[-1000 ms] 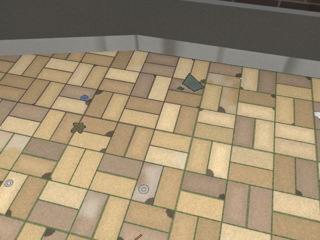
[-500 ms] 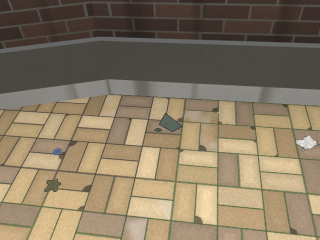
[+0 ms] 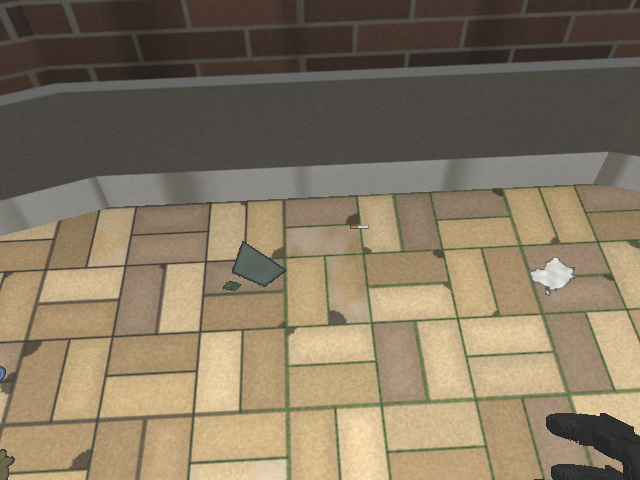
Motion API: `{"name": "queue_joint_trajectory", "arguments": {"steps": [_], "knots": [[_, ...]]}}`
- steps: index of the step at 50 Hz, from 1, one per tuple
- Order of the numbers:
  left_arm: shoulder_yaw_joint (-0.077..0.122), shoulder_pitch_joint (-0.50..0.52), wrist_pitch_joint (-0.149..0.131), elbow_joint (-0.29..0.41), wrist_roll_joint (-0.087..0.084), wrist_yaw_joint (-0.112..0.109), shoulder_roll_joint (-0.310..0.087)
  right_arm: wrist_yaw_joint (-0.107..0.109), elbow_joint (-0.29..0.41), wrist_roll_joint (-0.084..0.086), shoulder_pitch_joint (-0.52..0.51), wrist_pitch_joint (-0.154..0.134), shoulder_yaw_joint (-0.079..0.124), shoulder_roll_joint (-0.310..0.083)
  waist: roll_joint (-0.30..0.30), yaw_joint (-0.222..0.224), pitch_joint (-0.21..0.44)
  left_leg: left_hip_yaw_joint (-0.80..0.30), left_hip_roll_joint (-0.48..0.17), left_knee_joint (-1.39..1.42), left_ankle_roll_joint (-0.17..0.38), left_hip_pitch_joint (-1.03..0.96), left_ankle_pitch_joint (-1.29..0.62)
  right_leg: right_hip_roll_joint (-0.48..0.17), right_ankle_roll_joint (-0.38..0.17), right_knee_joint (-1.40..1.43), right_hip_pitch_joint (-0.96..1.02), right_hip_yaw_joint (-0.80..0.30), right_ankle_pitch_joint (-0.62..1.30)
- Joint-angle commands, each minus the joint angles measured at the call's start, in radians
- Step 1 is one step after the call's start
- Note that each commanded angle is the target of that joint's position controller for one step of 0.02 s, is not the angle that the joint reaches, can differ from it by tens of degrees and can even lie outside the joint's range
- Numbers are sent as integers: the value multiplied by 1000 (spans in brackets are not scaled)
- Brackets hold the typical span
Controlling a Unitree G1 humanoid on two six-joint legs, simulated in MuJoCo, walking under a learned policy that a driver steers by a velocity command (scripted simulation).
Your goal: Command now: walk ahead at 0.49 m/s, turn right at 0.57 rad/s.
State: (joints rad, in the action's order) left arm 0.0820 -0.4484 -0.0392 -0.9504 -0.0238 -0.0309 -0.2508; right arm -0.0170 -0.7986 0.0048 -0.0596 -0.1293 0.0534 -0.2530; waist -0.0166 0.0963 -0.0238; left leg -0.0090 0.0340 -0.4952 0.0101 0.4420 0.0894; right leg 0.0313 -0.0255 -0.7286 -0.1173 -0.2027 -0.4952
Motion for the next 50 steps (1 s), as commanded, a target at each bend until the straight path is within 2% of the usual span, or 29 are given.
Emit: {"name": "queue_joint_trajectory", "arguments": {"steps": [1,2,3,4,5,7,11,14,16,17,18,19,20,21,22,23,25,27,29,31,32,33,34,35,36,37,40,44,50], "knots": [[16,-22,-34,115,-28,1,-125,9,-22,3,307,16,47,-154,243,-163,232,-650,-439,216,219,-756,362,-56,-2,-574,-674,31,-35],[22,58,-30,126,-23,1,-143,11,-13,4,253,20,37,-115,143,-158,120,-470,-389,229,182,-601,275,-99,-5,-561,-655,67,48],[24,103,-28,136,-10,-2,-128,7,-17,-9,202,22,30,-96,87,-135,42,-363,-341,250,170,-458,91,-115,-2,-515,-605,80,99],[31,110,-21,140,0,-3,-114,5,-23,-22,179,20,23,-78,97,-108,17,-271,-307,254,165,-377,-102,-132,-1,-476,-554,79,116],[29,92,-12,144,0,-2,-89,3,-35,-28,173,19,23,-82,118,-85,17,-202,-294,254,169,-326,-268,-134,4,-446,-502,88,115],[21,113,-3,171,6,-1,-51,4,-60,-23,179,13,28,-102,117,-70,14,-117,-290,259,197,-285,-508,-122,20,-348,-482,115,132],[-5,216,-8,214,19,27,-29,24,-83,-4,164,34,39,-156,114,-81,61,24,-239,271,184,-247,-570,-95,24,-16,-336,182,403],[-4,288,-5,238,21,45,-69,25,-111,12,204,47,40,-181,105,-99,77,19,-251,232,162,-300,-509,-71,11,104,-270,185,472],[2,295,-4,246,29,50,-98,26,-123,25,203,55,40,-196,96,-79,76,9,-257,159,134,-328,-455,-58,-17,196,-221,186,487],[10,266,-4,233,35,48,-114,26,-130,27,208,59,37,-194,81,-60,90,14,-236,96,111,-325,-431,-39,-36,258,-142,203,537],[25,229,-2,223,41,39,-160,23,-145,16,253,59,29,-171,38,-51,117,36,-188,-6,72,-294,-381,-55,-65,299,-30,184,697],[41,181,3,230,55,27,-244,18,-135,-19,306,52,12,-131,-98,-65,213,91,-116,-201,11,-168,-85,-231,-135,230,172,20,1157],[17,181,14,230,60,22,-199,10,-155,-25,415,58,-20,-58,-245,-93,347,50,-50,-429,-42,-27,532,-425,-312,234,323,-199,1265],[-6,184,19,225,43,32,-122,7,-167,-1,382,76,-7,-113,-166,-70,360,-32,-74,-496,-53,-12,641,-401,-317,275,260,-216,1065],[-9,232,18,224,32,38,-119,11,-148,16,319,91,1,-144,-129,-73,260,-31,-89,-527,-55,44,617,-351,-277,310,186,-164,903],[-8,282,16,226,33,38,-129,23,-150,15,289,108,5,-142,-87,-85,200,-29,-104,-514,-58,59,570,-321,-241,343,106,-132,777],[-3,378,18,231,44,30,-147,45,-157,3,289,137,10,-141,-102,-128,136,-27,-120,-432,-74,-37,466,-277,-200,409,-82,-67,614],[-3,411,20,225,52,24,-134,55,-178,-2,319,146,5,-113,-115,-144,136,1,-101,-342,-77,-140,381,-241,-193,432,-169,-10,550],[-8,416,20,208,47,19,-116,55,-189,-6,316,146,1,-95,-115,-143,146,14,-92,-233,-67,-211,272,-226,-184,439,-193,17,459],[-13,426,25,188,34,16,-102,46,-203,-16,322,145,-2,-80,-105,-161,134,37,-74,-72,-44,-308,119,-196,-147,428,-233,45,280],[-19,399,27,169,29,17,-84,40,-204,-30,314,145,-3,-85,-85,-160,117,32,-75,3,-25,-343,62,-166,-102,424,-255,60,153],[-24,365,28,148,34,18,-68,38,-192,-41,295,144,-2,-116,-36,-139,72,-33,-131,67,4,-335,55,-129,-50,398,-280,80,57],[-21,332,30,147,42,19,-69,43,-184,-25,254,144,10,-184,77,-83,19,-66,-173,95,44,-227,202,-67,-7,371,-254,136,58],[-24,354,32,144,44,13,-59,41,-187,-20,217,138,4,-153,144,-83,-7,-84,-164,156,58,-78,409,-38,18,331,-134,177,156],[-20,369,33,138,42,8,-73,41,-182,-26,189,127,-6,-122,150,-82,-24,-84,-154,190,38,-25,444,-40,20,297,-69,178,231],[-17,362,34,128,40,3,-77,40,-185,-29,177,116,-9,-115,149,-77,-20,-76,-147,194,18,-22,402,-48,12,285,-40,176,280],[-12,337,33,90,40,3,-89,38,-205,-16,215,95,-13,-117,85,-95,7,-44,-123,140,-2,-122,220,-62,-5,288,-51,160,391],[-12,331,26,51,30,8,-85,43,-224,-11,248,102,-16,-115,39,-112,41,-26,-108,100,11,-200,74,-66,-1,279,-48,165,492],[-12,315,36,-3,26,0,-94,40,-234,-8,248,113,-19,-110,15,-112,52,-13,-98,88,17,-231,-29,-71,3,270,-21,167,554]]}}
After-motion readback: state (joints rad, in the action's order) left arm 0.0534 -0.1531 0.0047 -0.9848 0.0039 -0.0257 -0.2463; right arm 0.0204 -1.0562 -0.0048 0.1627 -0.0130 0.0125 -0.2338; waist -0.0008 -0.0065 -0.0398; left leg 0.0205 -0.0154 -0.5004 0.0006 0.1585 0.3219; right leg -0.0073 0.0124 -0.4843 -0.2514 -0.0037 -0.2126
